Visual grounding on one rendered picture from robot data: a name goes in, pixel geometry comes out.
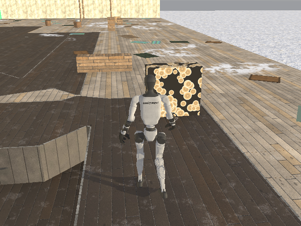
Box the left robot hand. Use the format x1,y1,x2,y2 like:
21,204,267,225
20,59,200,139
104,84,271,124
119,132,130,144

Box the right robot shin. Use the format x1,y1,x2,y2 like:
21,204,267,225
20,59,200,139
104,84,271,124
156,158,166,192

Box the right robot hand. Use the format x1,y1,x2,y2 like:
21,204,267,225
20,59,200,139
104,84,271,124
165,123,176,130

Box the robot right forearm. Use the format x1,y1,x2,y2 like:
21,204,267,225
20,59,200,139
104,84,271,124
169,113,175,126

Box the robot left upper arm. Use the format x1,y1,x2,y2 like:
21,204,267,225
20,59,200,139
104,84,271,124
127,95,141,122

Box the humanoid robot head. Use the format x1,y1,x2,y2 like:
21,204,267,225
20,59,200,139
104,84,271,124
143,74,158,97

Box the robot right upper arm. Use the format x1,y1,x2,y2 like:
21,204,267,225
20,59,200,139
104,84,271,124
160,95,173,119

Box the robot left forearm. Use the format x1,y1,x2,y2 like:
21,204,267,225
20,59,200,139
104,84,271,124
121,114,132,135

